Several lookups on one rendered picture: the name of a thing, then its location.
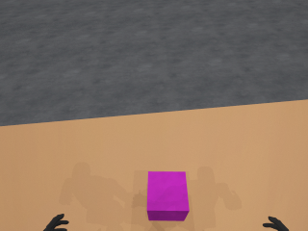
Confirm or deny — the robot right hand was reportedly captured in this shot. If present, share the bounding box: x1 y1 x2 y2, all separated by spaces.
263 216 289 231

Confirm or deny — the robot left hand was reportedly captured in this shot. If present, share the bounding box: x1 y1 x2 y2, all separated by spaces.
43 214 69 231

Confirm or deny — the carton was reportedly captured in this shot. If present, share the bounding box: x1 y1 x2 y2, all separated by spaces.
146 171 190 221

